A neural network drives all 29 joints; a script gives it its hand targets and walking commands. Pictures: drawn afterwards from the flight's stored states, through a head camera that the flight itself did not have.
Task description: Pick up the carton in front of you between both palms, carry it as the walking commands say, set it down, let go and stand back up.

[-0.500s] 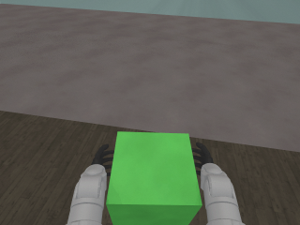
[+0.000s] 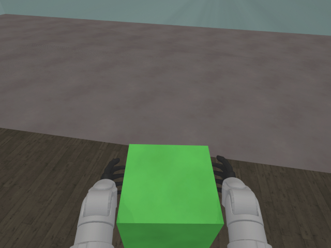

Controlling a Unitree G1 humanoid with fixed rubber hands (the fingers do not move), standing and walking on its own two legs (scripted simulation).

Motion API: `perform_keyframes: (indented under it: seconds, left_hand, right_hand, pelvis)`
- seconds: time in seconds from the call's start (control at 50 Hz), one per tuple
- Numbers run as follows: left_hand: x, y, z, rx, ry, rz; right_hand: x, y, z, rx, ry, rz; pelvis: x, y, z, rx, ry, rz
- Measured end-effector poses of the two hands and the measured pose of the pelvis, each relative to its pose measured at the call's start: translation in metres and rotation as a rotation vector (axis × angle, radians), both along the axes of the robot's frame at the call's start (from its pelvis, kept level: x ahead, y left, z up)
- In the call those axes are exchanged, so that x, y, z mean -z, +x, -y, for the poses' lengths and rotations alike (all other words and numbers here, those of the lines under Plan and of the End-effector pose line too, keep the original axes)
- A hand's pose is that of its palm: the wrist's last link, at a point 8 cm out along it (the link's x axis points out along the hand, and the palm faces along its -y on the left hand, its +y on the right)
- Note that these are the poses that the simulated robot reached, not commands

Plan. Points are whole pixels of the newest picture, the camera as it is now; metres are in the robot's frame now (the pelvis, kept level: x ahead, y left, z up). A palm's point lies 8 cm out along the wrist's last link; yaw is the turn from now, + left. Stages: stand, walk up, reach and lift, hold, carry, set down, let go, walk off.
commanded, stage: hold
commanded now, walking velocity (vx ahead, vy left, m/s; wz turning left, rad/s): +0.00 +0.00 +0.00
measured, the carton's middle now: (167, 202) +0.29 +0.00 -0.03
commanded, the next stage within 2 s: carry in 0.56 s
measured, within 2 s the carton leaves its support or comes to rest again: neither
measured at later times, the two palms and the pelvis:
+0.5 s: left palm (107, 184) +0.29 +0.15 +0.05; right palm (228, 182) +0.29 -0.15 +0.06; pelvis +0.00 +0.00 +0.00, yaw +0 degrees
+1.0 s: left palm (115, 148) +0.39 +0.15 +0.08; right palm (222, 145) +0.40 -0.15 +0.08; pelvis +0.12 -0.01 -0.01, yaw +0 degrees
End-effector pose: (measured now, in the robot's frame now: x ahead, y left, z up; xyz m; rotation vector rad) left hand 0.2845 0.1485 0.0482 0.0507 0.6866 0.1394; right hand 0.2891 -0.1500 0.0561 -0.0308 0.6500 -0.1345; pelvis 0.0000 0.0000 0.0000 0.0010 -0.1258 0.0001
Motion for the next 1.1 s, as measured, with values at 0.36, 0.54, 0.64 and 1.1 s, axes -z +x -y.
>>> perform_keyframes:
  seconds: [0.36,0.54,0.64,1.1]
  left_hand:
    - [-0.002,0.003,-0.001,-0.003,-0.006,0.008]
    - [-0.001,0.005,0.000,0.002,0.000,0.005]
    - [-0.001,0.010,0.001,-0.002,0.003,0.020]
    - [-0.028,0.143,0.009,-0.055,-0.068,-0.046]
  right_hand:
    - [-0.002,0.002,0.000,0.010,0.006,0.010]
    - [-0.001,0.004,0.000,0.005,0.000,0.007]
    - [0.000,0.010,0.001,0.001,0.002,0.023]
    - [-0.022,0.139,0.010,0.040,0.070,-0.046]
  pelvis:
    - [0.000,-0.003,-0.002,0.003,0.001,-0.003]
    - [0.000,0.001,-0.002,0.003,0.001,-0.007]
    - [0.003,0.006,0.000,0.018,0.008,-0.082]
    - [0.004,0.167,0.010,0.035,0.009,-0.224]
